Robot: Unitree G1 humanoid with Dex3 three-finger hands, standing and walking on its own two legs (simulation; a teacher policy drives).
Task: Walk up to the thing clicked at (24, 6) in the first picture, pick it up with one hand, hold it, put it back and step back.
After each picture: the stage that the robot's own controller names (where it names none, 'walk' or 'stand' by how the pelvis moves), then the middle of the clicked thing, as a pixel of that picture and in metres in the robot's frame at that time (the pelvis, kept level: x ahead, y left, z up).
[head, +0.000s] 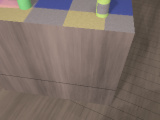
stand; out of the picture +0.87 +0.33 +0.14
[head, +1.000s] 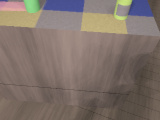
walk; out of the picture +0.77 +0.23 +0.16
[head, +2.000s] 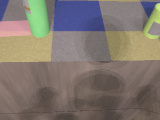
stand; (34, 1) +0.53 +0.18 +0.17
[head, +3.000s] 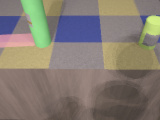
stand; (36, 17) +0.55 +0.20 +0.16
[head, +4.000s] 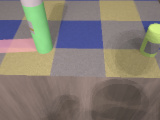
stand; (38, 23) +0.53 +0.18 +0.13
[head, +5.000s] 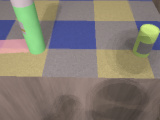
stand; (29, 24) +0.53 +0.21 +0.13
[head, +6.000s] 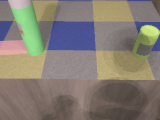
stand; (28, 25) +0.52 +0.22 +0.13
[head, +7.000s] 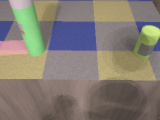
stand; (29, 25) +0.51 +0.21 +0.13
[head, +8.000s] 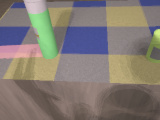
rise first; (43, 30) +0.51 +0.20 +0.14
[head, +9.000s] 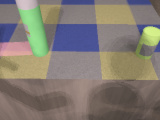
go down; (34, 26) +0.53 +0.19 +0.14
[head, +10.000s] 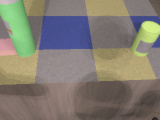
go down; (17, 23) +0.49 +0.19 +0.15
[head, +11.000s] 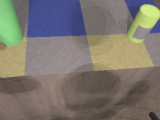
close in; out of the picture +0.50 +0.20 +0.17
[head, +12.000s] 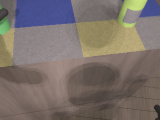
close; out of the picture +0.54 +0.22 +0.19
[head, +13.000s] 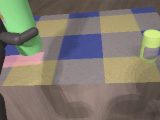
lift; (13, 7) +0.34 +0.16 +0.36
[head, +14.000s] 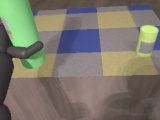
lift; (20, 23) +0.34 +0.16 +0.31
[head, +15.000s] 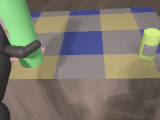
hold; (17, 22) +0.34 +0.17 +0.31
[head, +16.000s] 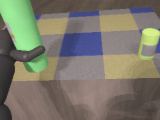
hold; (23, 28) +0.34 +0.16 +0.30
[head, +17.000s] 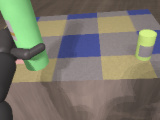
crouch; (23, 26) +0.34 +0.16 +0.31
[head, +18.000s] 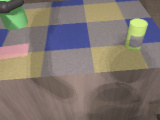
crouch; out of the picture +0.47 +0.19 +0.35
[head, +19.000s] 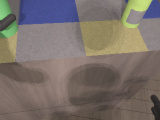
lower; out of the picture +0.52 +0.20 +0.19
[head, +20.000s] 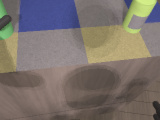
lower; out of the picture +0.52 +0.21 +0.19
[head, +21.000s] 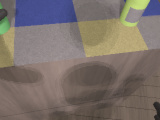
lower; out of the picture +0.53 +0.21 +0.19
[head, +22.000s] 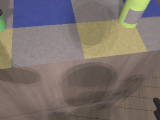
lower; out of the picture +0.54 +0.22 +0.19
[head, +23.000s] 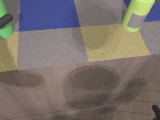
loosen; out of the picture +0.53 +0.21 +0.19
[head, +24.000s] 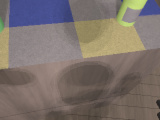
rise; out of the picture +0.52 +0.22 +0.19
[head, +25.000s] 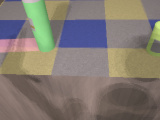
sink last; (39, 21) +0.52 +0.20 +0.16
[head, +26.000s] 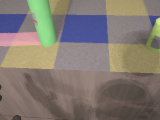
stand; (42, 15) +0.54 +0.20 +0.15
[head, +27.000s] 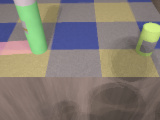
stand; (32, 23) +0.53 +0.20 +0.15
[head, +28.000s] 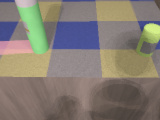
stand; (33, 24) +0.53 +0.20 +0.14
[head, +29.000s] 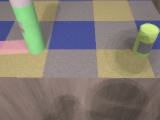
stand; (29, 24) +0.53 +0.22 +0.13
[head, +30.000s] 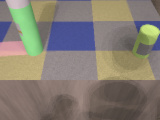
stand; (26, 25) +0.52 +0.22 +0.13
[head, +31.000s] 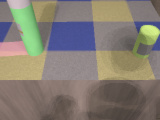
stand; (27, 25) +0.52 +0.22 +0.13
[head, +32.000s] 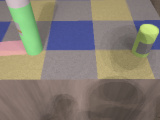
walk; (26, 25) +0.52 +0.22 +0.13
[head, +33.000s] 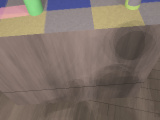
walk; out of the picture +0.69 +0.24 +0.15
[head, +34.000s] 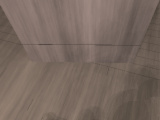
walk; out of the picture +1.08 +0.17 +0.16
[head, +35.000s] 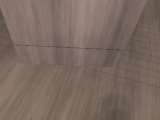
stand; out of the picture +1.15 +0.18 +0.15
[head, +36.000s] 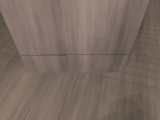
stand; out of the picture +1.13 +0.20 +0.13
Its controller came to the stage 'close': yes
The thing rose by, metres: 0.20
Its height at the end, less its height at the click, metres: +0.00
